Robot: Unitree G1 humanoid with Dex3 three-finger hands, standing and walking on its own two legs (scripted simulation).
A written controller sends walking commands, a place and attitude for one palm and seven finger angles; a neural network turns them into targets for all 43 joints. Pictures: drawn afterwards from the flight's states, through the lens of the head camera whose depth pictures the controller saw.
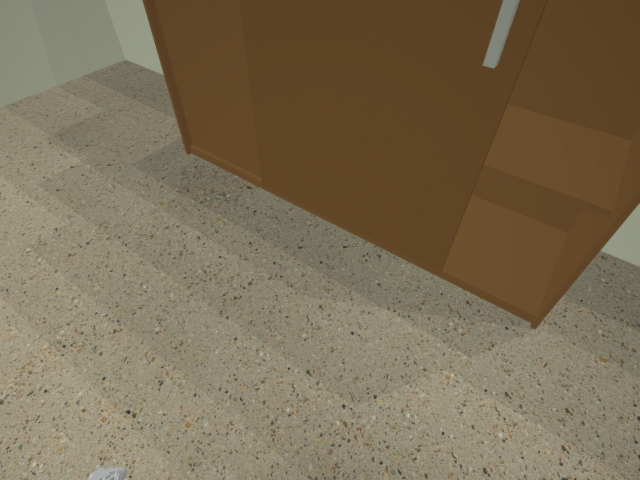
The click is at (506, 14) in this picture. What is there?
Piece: wardrobe's sliding door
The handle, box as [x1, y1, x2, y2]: [482, 0, 519, 68]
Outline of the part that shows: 519,0 503,0 482,65 493,68 497,64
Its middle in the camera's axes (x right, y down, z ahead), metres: +0.42 -0.52 +0.82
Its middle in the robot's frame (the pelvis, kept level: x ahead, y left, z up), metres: +1.01 -0.36 +0.24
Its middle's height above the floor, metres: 1.01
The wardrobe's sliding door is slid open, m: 0.36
